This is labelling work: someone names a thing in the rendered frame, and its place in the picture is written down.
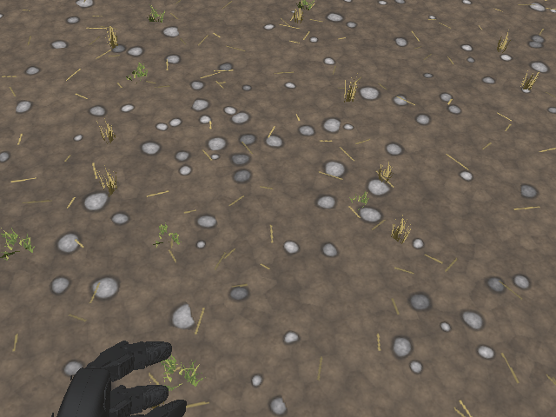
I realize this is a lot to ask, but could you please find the robot left hand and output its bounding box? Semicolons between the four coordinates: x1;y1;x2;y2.
51;341;187;417

